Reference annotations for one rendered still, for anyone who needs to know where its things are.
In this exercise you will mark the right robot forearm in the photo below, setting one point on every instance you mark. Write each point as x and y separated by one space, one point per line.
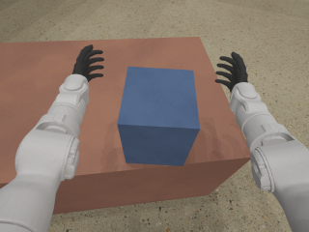
255 121

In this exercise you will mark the robot left upper arm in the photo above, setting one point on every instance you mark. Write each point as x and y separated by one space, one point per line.
27 202

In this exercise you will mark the right robot hand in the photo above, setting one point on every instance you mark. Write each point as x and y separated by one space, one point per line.
237 73

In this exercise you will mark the robot right upper arm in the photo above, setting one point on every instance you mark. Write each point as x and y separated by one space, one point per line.
283 169

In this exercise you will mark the carton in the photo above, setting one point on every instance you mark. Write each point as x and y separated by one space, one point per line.
158 120

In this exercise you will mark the left robot hand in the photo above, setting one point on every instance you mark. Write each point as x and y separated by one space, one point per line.
83 62

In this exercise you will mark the left robot forearm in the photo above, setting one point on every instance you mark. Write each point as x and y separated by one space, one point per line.
65 115

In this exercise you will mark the pedestal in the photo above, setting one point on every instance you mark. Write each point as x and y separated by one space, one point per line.
31 74

